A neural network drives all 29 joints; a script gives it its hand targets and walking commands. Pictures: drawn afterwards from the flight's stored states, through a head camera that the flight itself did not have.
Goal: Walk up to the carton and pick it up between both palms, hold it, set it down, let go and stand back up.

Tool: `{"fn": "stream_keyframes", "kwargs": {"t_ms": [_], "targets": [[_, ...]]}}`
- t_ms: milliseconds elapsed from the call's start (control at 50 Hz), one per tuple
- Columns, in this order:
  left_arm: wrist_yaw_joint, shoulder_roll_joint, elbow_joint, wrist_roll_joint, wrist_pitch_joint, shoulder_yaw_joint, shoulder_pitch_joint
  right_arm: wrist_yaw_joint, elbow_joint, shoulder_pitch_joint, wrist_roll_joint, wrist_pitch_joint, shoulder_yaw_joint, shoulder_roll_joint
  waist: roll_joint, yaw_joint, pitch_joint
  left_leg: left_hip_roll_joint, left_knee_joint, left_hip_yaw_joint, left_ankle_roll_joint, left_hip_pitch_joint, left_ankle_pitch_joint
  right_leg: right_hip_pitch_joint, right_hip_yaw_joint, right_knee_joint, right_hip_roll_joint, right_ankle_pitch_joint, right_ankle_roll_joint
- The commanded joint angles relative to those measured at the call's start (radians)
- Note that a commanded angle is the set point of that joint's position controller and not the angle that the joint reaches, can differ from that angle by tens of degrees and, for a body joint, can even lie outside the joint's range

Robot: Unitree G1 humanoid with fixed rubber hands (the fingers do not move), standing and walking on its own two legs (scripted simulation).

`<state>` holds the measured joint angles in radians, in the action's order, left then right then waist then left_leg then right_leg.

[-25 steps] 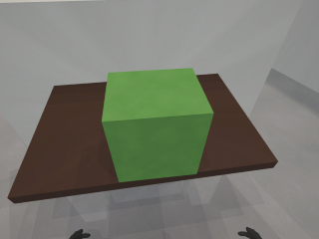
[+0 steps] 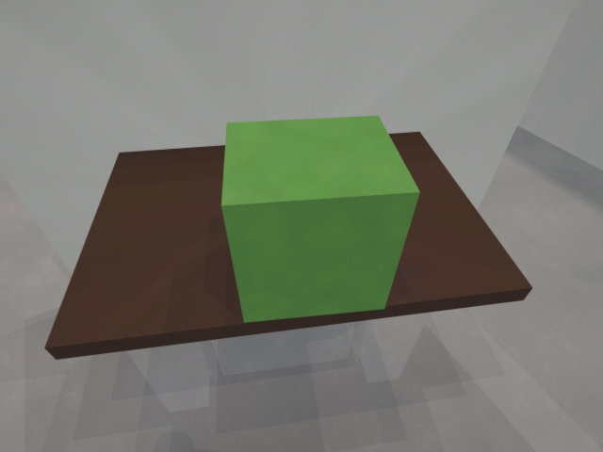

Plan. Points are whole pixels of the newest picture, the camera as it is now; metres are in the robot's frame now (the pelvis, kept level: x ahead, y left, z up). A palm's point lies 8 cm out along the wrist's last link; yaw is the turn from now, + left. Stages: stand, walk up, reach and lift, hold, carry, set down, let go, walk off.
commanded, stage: stand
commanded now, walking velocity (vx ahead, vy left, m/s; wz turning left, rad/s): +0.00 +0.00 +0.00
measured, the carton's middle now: (310, 221) +0.45 +0.00 +0.07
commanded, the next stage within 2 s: none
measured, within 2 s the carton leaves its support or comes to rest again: neither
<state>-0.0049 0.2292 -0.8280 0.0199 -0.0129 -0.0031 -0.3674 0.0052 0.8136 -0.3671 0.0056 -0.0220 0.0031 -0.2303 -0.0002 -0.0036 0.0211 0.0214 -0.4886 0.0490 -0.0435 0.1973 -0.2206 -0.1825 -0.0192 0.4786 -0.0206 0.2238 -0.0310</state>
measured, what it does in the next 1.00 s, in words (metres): stands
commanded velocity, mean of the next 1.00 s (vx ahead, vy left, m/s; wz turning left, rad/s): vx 0.00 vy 0.00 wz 0.00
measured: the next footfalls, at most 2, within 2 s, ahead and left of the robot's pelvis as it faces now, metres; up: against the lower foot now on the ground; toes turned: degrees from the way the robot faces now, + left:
none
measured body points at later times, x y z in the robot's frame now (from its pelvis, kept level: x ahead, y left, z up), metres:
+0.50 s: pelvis -0.01 +0.00 +0.00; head -0.02 -0.01 +0.45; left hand -0.03 +0.25 -0.14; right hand +0.02 -0.26 -0.14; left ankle +0.03 +0.09 -0.74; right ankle +0.03 -0.14 -0.74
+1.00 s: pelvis +0.01 -0.01 +0.00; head +0.00 -0.02 +0.45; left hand +0.02 +0.23 -0.14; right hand +0.02 -0.26 -0.15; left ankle +0.03 +0.09 -0.74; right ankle +0.03 -0.14 -0.74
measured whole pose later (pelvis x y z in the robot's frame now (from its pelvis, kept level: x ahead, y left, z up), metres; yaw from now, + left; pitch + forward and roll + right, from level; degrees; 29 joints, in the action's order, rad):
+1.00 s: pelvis +0.01 -0.01 +0.00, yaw +1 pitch -2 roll +0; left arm -0.03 0.19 -0.97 0.00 -0.01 0.01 -0.34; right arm 0.03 0.95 -0.36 0.00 -0.01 0.00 -0.20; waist -0.01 0.01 0.02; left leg 0.02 -0.47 0.01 -0.02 0.22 -0.21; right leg -0.21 -0.04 0.48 0.00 0.23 -0.01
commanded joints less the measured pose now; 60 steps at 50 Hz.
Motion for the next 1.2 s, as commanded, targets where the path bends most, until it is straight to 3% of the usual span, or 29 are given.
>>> {"fn": "stream_keyframes", "kwargs": {"t_ms": [0, 80, 140, 220, 280, 380, 480, 540, 580, 660, 720, 880, 960, 980, 1080, 1120, 1180], "targets": [[-0.007, 0.136, 0.055, -0.003, -0.023, -0.035, -0.057, 0.008, -0.067, -0.023, 0.0, -0.02, 0.051, -0.172, -0.007, -0.005, 0.087, -0.124, 0.198, -0.188, 0.011, 0.111, -0.247, -0.067, -0.09, -0.095, -0.04, 0.109, 0.025], [-0.007, 0.123, 0.033, 0.002, -0.017, -0.033, -0.084, 0.01, -0.054, -0.026, 0.001, -0.012, 0.053, -0.169, -0.048, -0.007, 0.145, -0.128, 0.242, -0.204, 0.014, 0.193, -0.376, -0.091, -0.079, -0.081, -0.029, 0.157, 0.023], [-0.009, 0.134, 0.022, 0.007, -0.018, -0.033, -0.099, 0.01, -0.046, -0.03, 0.001, -0.008, 0.056, -0.172, -0.012, -0.004, 0.125, -0.137, 0.242, -0.214, 0.014, 0.208, -0.397, -0.085, -0.076, -0.07, -0.023, 0.162, 0.02], [-0.011, 0.13, 0.008, 0.003, -0.025, -0.032, -0.103, 0.012, -0.036, -0.031, 0.002, -0.008, 0.057, -0.159, -0.02, 0.005, 0.092, -0.116, 0.206, -0.193, 0.017, 0.161, -0.335, -0.102, -0.097, -0.085, -0.031, 0.146, 0.025], [-0.014, 0.123, -0.005, 0.001, -0.022, -0.032, -0.109, 0.013, -0.026, -0.039, 0.004, -0.008, 0.057, -0.159, -0.029, 0.006, 0.066, -0.129, 0.207, -0.216, 0.016, 0.138, -0.319, -0.097, -0.098, -0.071, -0.025, 0.123, 0.023], [-0.018, 0.115, -0.03, -0.003, -0.016, -0.023, -0.119, 0.015, -0.001, -0.049, 0.003, 0.0, 0.056, -0.15, 0.014, 0.013, 0.101, -0.11, 0.174, -0.194, 0.017, 0.131, -0.277, -0.151, -0.12, -0.102, -0.037, 0.176, 0.025], [-0.022, 0.117, -0.048, -0.003, -0.019, -0.026, -0.122, 0.02, 0.018, -0.052, 0.002, -0.002, 0.05, -0.137, 0.001, 0.01, 0.061, -0.114, 0.16, -0.195, 0.021, 0.098, -0.209, -0.118, -0.124, -0.091, -0.039, 0.098, 0.025], [-0.025, 0.113, -0.061, -0.006, -0.021, -0.018, -0.105, 0.022, 0.025, -0.052, 0.001, -0.005, 0.04, -0.123, 0.025, 0.013, 0.067, -0.107, 0.135, -0.179, 0.021, 0.057, -0.085, -0.127, -0.131, -0.101, -0.054, 0.033, 0.03], [-0.026, 0.112, -0.063, -0.009, -0.021, -0.018, -0.107, 0.023, 0.032, -0.053, -0.001, -0.003, 0.038, -0.127, 0.002, 0.017, 0.067, -0.101, 0.119, -0.17, 0.021, 0.041, -0.062, -0.132, -0.137, -0.108, -0.058, 0.031, 0.027], [-0.028, 0.112, -0.072, -0.014, -0.016, -0.019, -0.095, 0.026, 0.045, -0.053, -0.005, -0.005, 0.036, -0.124, 0.008, 0.008, 0.061, -0.108, 0.127, -0.176, 0.021, 0.053, -0.031, -0.096, -0.123, -0.106, -0.06, 0.002, 0.031], [-0.029, 0.108, -0.079, -0.016, -0.013, -0.018, -0.08, 0.027, 0.056, -0.048, -0.004, -0.002, 0.029, -0.104, 0.023, 0.006, 0.084, -0.1, 0.13, -0.17, 0.024, 0.053, -0.05, -0.119, -0.128, -0.119, -0.061, 0.039, 0.035], [-0.031, 0.109, -0.089, -0.014, -0.012, -0.019, -0.051, 0.03, 0.082, -0.052, -0.006, -0.004, 0.028, -0.101, -0.005, 0.008, 0.073, -0.108, 0.137, -0.175, 0.028, 0.053, -0.043, -0.083, -0.119, -0.121, -0.059, 0.014, 0.033], [-0.032, 0.101, -0.095, -0.018, -0.012, -0.02, -0.038, 0.032, 0.096, -0.047, -0.004, -0.004, 0.031, -0.098, 0.019, 0.007, 0.062, -0.107, 0.129, -0.173, 0.027, 0.031, -0.033, -0.092, -0.12, -0.133, -0.062, 0.032, 0.039], [-0.033, 0.106, -0.095, -0.018, -0.011, -0.021, -0.032, 0.031, 0.093, -0.052, -0.004, -0.004, 0.033, -0.095, 0.012, 0.018, 0.064, -0.103, 0.137, -0.175, 0.027, 0.036, -0.04, -0.096, -0.123, -0.131, -0.063, 0.042, 0.042], [-0.034, 0.091, -0.103, -0.013, -0.009, -0.02, -0.037, 0.034, 0.111, -0.047, -0.005, -0.002, 0.03, -0.096, -0.025, 0.009, 0.073, -0.114, 0.158, -0.186, 0.025, 0.067, -0.066, -0.058, -0.113, -0.118, -0.056, 0.016, 0.039], [-0.034, 0.095, -0.109, -0.016, -0.008, -0.018, -0.038, 0.035, 0.11, -0.046, -0.004, -0.002, 0.028, -0.086, 0.003, 0.003, 0.076, -0.112, 0.151, -0.181, 0.028, 0.05, -0.046, -0.076, -0.112, -0.123, -0.054, 0.015, 0.041], [-0.036, 0.096, -0.111, -0.017, -0.008, -0.019, -0.022, 0.035, 0.119, -0.059, -0.005, 0.0, 0.03, -0.091, -0.007, 0.013, 0.077, -0.108, 0.15, -0.184, 0.027, 0.059, -0.027, -0.066, -0.114, -0.124, -0.059, 0.003, 0.042]]}}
